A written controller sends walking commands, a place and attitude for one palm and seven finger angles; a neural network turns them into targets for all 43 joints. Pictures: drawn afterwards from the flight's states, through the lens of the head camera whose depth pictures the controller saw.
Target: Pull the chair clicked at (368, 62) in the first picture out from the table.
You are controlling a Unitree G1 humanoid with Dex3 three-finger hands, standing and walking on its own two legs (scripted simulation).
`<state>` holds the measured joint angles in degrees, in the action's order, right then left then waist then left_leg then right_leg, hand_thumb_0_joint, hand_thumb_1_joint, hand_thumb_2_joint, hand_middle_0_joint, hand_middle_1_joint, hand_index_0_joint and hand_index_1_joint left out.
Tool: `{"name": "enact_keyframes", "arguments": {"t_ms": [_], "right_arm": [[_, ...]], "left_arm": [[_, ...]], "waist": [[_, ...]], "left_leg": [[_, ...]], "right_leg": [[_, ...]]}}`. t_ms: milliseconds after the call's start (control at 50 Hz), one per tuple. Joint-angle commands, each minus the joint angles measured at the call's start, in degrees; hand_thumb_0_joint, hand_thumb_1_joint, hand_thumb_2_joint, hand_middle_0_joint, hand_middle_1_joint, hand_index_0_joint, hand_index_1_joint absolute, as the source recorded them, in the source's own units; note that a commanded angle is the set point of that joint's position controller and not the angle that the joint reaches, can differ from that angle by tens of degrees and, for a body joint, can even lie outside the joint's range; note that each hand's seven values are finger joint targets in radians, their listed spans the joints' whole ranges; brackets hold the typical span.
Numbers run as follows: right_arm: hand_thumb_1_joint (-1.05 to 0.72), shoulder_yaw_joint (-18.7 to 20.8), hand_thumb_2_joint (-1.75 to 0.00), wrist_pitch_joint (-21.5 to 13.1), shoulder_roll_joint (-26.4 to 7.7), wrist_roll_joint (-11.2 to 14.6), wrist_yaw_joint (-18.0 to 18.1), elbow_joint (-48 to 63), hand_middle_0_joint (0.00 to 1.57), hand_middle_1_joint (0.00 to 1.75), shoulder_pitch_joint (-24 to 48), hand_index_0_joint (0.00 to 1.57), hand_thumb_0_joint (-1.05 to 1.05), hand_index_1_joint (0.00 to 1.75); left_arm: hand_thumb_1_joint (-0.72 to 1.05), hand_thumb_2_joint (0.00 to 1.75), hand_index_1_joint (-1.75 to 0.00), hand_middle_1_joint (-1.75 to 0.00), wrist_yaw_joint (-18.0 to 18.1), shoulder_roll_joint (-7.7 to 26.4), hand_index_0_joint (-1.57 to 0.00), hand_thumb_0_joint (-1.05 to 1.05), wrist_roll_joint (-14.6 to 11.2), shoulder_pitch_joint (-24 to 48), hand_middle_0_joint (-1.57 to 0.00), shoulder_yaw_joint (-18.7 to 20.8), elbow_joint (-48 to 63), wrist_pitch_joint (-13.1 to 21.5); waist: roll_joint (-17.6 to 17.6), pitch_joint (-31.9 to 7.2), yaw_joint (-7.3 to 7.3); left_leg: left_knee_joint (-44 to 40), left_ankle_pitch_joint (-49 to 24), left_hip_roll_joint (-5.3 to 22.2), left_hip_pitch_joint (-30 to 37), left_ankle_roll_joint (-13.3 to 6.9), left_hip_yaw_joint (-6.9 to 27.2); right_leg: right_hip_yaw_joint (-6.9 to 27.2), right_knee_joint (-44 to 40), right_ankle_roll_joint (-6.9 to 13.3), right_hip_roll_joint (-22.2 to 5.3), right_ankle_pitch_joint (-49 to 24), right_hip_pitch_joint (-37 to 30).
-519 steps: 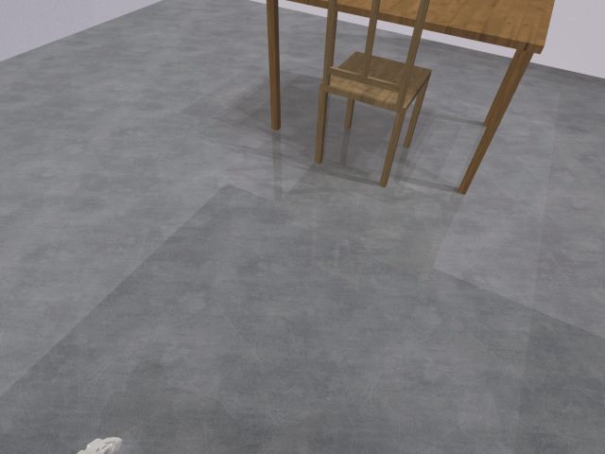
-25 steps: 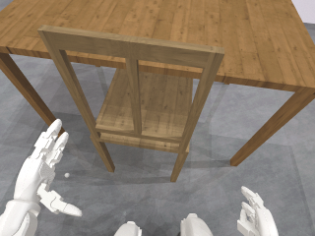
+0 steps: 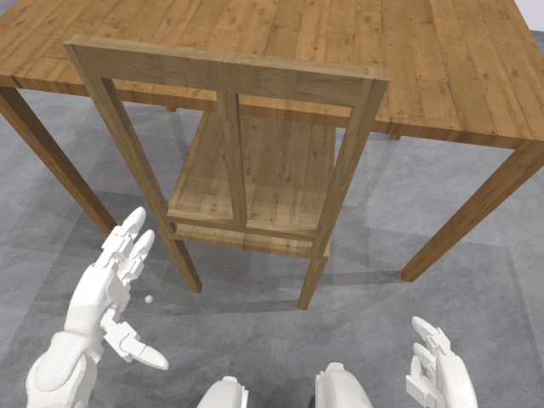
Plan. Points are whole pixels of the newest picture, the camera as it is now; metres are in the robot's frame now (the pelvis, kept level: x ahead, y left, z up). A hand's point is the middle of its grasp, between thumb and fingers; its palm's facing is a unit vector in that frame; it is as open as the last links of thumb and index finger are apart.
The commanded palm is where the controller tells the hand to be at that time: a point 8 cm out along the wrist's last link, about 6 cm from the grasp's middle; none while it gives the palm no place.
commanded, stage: aim the fingers beside a spindle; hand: left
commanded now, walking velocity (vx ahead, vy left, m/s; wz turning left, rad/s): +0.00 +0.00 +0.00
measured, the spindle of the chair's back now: (235, 172) +0.48 +0.09 +0.02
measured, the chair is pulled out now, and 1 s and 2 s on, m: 0.00 0.00 0.00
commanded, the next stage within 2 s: none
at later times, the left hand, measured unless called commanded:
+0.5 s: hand (183, 276) +0.29 +0.14 +0.03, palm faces -0.13 -0.99 -0.04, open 16.9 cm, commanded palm +0.28 +0.19 +0.03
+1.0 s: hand (214, 264) +0.32 +0.10 +0.00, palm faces -0.17 -0.99 -0.01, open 16.9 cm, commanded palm +0.31 +0.16 +0.01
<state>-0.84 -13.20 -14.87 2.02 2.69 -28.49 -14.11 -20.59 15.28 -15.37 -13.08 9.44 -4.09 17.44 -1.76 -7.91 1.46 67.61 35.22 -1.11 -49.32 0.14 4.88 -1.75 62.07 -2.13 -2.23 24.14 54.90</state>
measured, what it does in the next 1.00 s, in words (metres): stands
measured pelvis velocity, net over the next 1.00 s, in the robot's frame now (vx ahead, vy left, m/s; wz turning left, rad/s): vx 0.00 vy -0.01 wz -0.01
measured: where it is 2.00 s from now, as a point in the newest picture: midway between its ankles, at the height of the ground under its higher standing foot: outside the picture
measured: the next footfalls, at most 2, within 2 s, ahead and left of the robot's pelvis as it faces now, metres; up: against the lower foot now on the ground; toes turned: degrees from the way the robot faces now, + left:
none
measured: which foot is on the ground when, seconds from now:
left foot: down 0.00-1.00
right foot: down 0.00-1.00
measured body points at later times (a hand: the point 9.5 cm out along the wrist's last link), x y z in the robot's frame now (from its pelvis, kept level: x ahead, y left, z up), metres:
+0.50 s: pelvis +0.00 -0.01 -0.01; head +0.10 -0.01 +0.43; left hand +0.29 +0.19 +0.03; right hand +0.17 -0.25 -0.10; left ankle -0.02 +0.12 -0.65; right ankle +0.05 -0.15 -0.65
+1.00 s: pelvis +0.00 -0.01 -0.02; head +0.11 -0.01 +0.41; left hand +0.32 +0.16 +0.00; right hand +0.16 -0.26 -0.12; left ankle -0.02 +0.12 -0.65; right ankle +0.05 -0.15 -0.65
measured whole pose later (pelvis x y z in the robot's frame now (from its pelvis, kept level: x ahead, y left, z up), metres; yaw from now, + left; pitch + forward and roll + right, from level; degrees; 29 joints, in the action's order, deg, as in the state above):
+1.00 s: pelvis +0.00 -0.01 -0.02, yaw +0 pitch +22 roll -1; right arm 0.2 -6.5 -14.1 0.9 0.5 -29.1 -12.6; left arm -9.6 10.0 -8.8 2.9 1.8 -14.5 20.3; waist -1.5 -8.9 2.8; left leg 73.0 36.9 -1.4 -58.0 0.7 3.8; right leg -0.6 68.9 -1.6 -2.4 26.0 64.8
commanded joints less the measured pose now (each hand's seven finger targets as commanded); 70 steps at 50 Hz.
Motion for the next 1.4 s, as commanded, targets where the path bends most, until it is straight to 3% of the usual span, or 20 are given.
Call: {"name": "enact_keyframes", "arguments": {"t_ms": [0, 80, 180, 240, 300, 420, 540, 600, 700, 760, 820, 840, 900, 960, 1100, 1160, 1220, 1280, 1320, 1380], "right_arm": [[-0.90, 3.7, -0.90, -3.0, -7.6, -0.4, 0.4, 7.8, 0.20, 0.30, 0.6, 0.20, 0.00, 0.30], [-0.90, 3.6, -0.90, -1.9, -7.1, -0.3, -0.4, 8.4, 0.20, 0.30, 1.0, 0.20, 0.00, 0.30], [-0.90, 3.8, -0.90, -1.0, -7.5, -0.2, -0.5, 9.0, 0.20, 0.30, 0.5, 0.20, 0.00, 0.30], [-0.90, 3.8, -0.90, -1.1, -7.3, -0.3, -0.3, 9.0, 0.20, 0.30, 0.4, 0.20, 0.00, 0.30], [-0.90, 3.9, -0.90, -1.2, -7.3, -0.6, -0.2, 8.4, 0.20, 0.30, 0.3, 0.20, 0.00, 0.30], [-0.90, 3.8, -0.90, 0.1, -7.1, -0.7, -0.6, 7.5, 0.20, 0.30, 0.5, 0.20, 0.00, 0.30], [-0.90, 4.0, -0.90, 1.3, -6.7, -0.4, -1.0, 8.4, 0.20, 0.30, 1.0, 0.20, 0.00, 0.30], [-0.90, 3.9, -0.90, 1.6, -6.8, -0.6, -0.8, 8.0, 0.20, 0.30, 1.0, 0.20, 0.00, 0.30], [-0.90, 3.9, -0.90, 2.0, -6.7, -0.9, -0.9, 6.9, 0.20, 0.30, 0.9, 0.20, 0.00, 0.30], [-0.90, 3.9, -0.90, 2.5, -6.7, -0.8, -1.2, 6.6, 0.20, 0.30, 1.0, 0.20, 0.00, 0.30], [-0.90, 4.1, -0.90, 3.1, -6.9, -0.8, -1.4, 6.9, 0.20, 0.30, 0.7, 0.20, 0.00, 0.30], [-0.90, 4.1, -0.90, 3.2, -6.7, -0.8, -1.6, 7.1, 0.20, 0.30, 0.9, 0.20, 0.00, 0.30], [-0.90, 4.1, -0.90, 3.8, -7.0, -1.0, -1.5, 6.7, 0.20, 0.30, 0.5, 0.20, 0.00, 0.30], [-0.90, 4.2, -0.90, 4.0, -6.5, -1.3, -1.8, 6.8, 0.20, 0.30, 0.6, 0.20, 0.00, 0.30], [-0.90, 4.0, -0.90, 5.5, -6.9, -1.6, -2.2, 5.5, 0.20, 0.30, 0.5, 0.20, 0.00, 0.30], [-0.90, 4.1, -0.90, 6.0, -6.9, -1.6, -2.3, 5.4, 0.20, 0.30, 0.3, 0.20, 0.00, 0.30], [-0.90, 4.2, -0.90, 6.6, -7.0, -1.7, -2.3, 6.1, 0.20, 0.30, 0.3, 0.20, 0.00, 0.30], [-0.90, 4.3, -0.90, 6.8, -6.3, -1.8, -2.7, 6.6, 0.20, 0.30, 0.1, 0.20, 0.00, 0.30], [-0.90, 4.1, -0.90, 7.2, -6.2, -1.6, -2.7, 6.9, 0.20, 0.30, 0.2, 0.20, 0.00, 0.30], [-0.90, 4.1, -0.90, 7.5, -6.2, -1.4, -2.8, 6.6, 0.20, 0.30, 0.4, 0.20, 0.00, 0.30]], "left_arm": [[-0.50, 0.30, -0.08, -0.08, 3.4, 10.4, -0.06, 0.00, -0.3, 5.6, -0.06, 7.7, 13.2, 5.8], [-0.50, 0.30, -0.08, -0.08, 5.1, 5.8, -0.06, 0.00, 1.0, 5.0, -0.06, 3.5, 12.0, 5.5], [-0.50, 0.30, -0.08, -0.08, 4.6, 4.4, -0.06, 0.00, 1.6, 6.1, -0.06, 0.8, 10.3, 4.3], [-0.50, 0.30, -0.08, -0.08, 4.8, 3.6, -0.06, 0.00, 1.8, 8.8, -0.06, -0.5, 11.7, 5.2], [-0.50, 0.30, -0.08, -0.08, 6.3, 5.4, -0.06, 0.00, 1.9, 11.1, -0.06, 0.9, 13.8, 6.9], [-0.50, 0.30, -0.08, -0.08, 7.8, 3.7, -0.06, 0.00, 3.6, 12.1, -0.06, -0.1, 8.0, 7.1], [-0.50, 0.30, -0.08, -0.08, 7.2, 1.8, -0.06, 0.00, 3.7, 13.4, -0.06, -2.3, 8.1, 6.0], [-0.50, 0.30, -0.08, -0.08, 8.1, 2.8, -0.06, 0.00, 3.8, 17.8, -0.06, -1.6, 8.1, 6.7], [-0.50, 0.30, -0.08, -0.08, 9.4, 2.6, -0.06, 0.00, 4.4, 19.8, -0.06, -1.1, 5.1, 8.0], [-0.50, 0.30, -0.08, -0.08, 9.3, 0.0, -0.06, 0.00, 5.0, 21.7, -0.06, -4.1, 2.8, 7.6], [-0.50, 0.30, -0.08, -0.08, 9.2, 0.5, -0.06, 0.00, 5.4, 21.5, -0.06, -3.8, 2.0, 7.0], [-0.50, 0.30, -0.08, -0.08, 9.2, -1.6, -0.06, 0.00, 5.5, 22.8, -0.06, -6.2, 2.5, 6.8], [-0.50, 0.30, -0.08, -0.08, 10.5, 0.4, -0.06, 0.00, 5.8, 25.6, -0.06, -4.2, 2.0, 7.0], [-0.50, 0.30, -0.08, -0.08, 12.2, -0.9, -0.06, 0.00, 6.3, 26.6, -0.06, -5.0, 3.0, 8.1], [-0.50, 0.30, -0.08, -0.08, 14.4, -2.2, -0.06, 0.00, 8.3, 31.7, -0.06, -6.3, -4.6, 8.3], [-0.50, 0.30, -0.08, -0.08, 14.6, -4.0, -0.06, 0.00, 8.9, 35.1, -0.06, -8.3, -5.5, 8.3], [-0.50, 0.30, -0.08, -0.08, 15.0, -0.6, -0.06, 0.00, 8.5, 34.7, -0.06, -4.8, -3.4, 8.8], [-0.50, 0.30, -0.08, -0.08, 15.6, -1.3, -0.06, 0.00, 7.9, 32.1, -0.06, -5.0, 0.3, 9.2], [-0.50, 0.30, -0.08, -0.08, 15.7, -0.4, -0.06, 0.00, 7.7, 29.1, -0.06, -3.8, -0.4, 9.3], [-0.50, 0.30, -0.08, -0.08, 15.7, -2.6, -0.06, 0.00, 8.1, 28.8, -0.06, -6.1, -2.4, 8.9]], "waist": [[-1.1, -16.0, -0.51], [-2.5, -15.5, -0.14], [0.5, -16.1, 0.85], [0.0, -17.0, 1.08], [-0.3, -19.1, 0.92], [0.8, -17.4, 1.10], [0.6, -20.7, 0.71], [2.7, -20.4, 1.60], [2.0, -20.5, 1.58], [0.9, -20.3, 2.17], [0.8, -22.1, 1.45], [1.0, -22.2, 2.06], [0.6, -22.3, 1.81], [1.4, -24.1, 1.67], [2.7, -21.1, 2.95], [2.4, -22.1, 3.45], [1.1, -26.1, 1.66], [0.8, -29.3, 1.03], [2.1, -28.4, 0.77], [3.6, -23.9, 1.95]], "left_leg": [[-11.4, -21.8, -0.4, 3.7, 0.4, -2.1], [-11.4, -22.8, -0.3, 3.6, 0.8, -2.5], [-10.5, -20.7, -0.3, 1.4, 0.2, -3.0], [-10.0, -20.9, -0.3, 1.7, 0.1, -2.8], [-9.0, -23.0, -0.3, 2.4, 0.2, -2.5], [-8.0, -21.1, -0.4, -0.6, 0.1, -2.9], [-7.4, -21.5, -0.6, -0.5, -0.3, -3.7], [-6.4, -20.6, -0.5, -2.1, -0.6, -3.5], [-5.6, -20.1, -0.5, -3.3, -0.6, -3.5], [-5.5, -19.7, -0.5, -2.9, -0.4, -3.7], [-5.6, -20.7, -0.4, -2.9, -0.4, -3.6], [-5.4, -20.9, -0.5, -2.6, -0.4, -3.6], [-5.2, -21.2, -0.4, -2.9, -0.3, -3.2], [-5.0, -22.0, -0.4, -2.6, -0.3, -3.3], [-4.2, -16.6, -0.5, -6.3, -0.5, -3.4], [-4.1, -16.5, -0.4, -5.4, -0.4, -3.1], [-4.4, -19.4, -0.6, -4.5, -0.3, -3.5], [-4.5, -23.3, -0.5, -2.6, -0.1, -3.7], [-4.8, -23.2, -0.4, -3.9, -0.2, -3.6], [-5.1, -18.8, -0.4, -5.9, -0.4, -4.0]], "right_leg": [[-2.5, -5.5, 3.4, 1.4, -8.1, -15.7], [-2.7, -4.7, 3.4, 1.1, -8.9, -14.2], [-2.0, -5.1, 3.2, 1.0, -8.6, -14.4], [-1.9, -4.6, 3.3, 0.9, -9.0, -14.1], [-1.9, -3.4, 3.4, 0.9, -10.8, -14.1], [-1.6, -2.5, 3.5, 0.7, -9.9, -12.6], [-0.7, -2.5, 3.5, 0.5, -12.0, -15.0], [-0.3, -2.4, 3.3, 0.6, -12.0, -15.1], [-0.2, -1.4, 3.5, 0.5, -11.5, -13.9], [-0.4, -1.2, 3.4, 0.4, -11.2, -12.5], [-0.3, -0.7, 3.6, 0.3, -11.9, -13.1], [-0.4, -0.6, 3.6, 0.2, -12.4, -12.8], [-0.6, 0.2, 3.8, 0.4, -12.1, -11.8], [-0.5, 0.6, 3.8, 0.3, -13.2, -12.7], [-0.4, 0.7, 3.7, 0.4, -7.6, -9.0], [-0.7, 1.2, 3.8, 0.4, -7.1, -7.6], [-0.1, 1.7, 4.0, 0.3, -10.2, -10.9], [0.0, 2.0, 4.0, 0.3, -14.8, -14.1], [0.0, 1.9, 4.0, 0.3, -15.7, -15.2], [0.0, 0.8, 3.6, 0.5, -11.7, -13.1]]}}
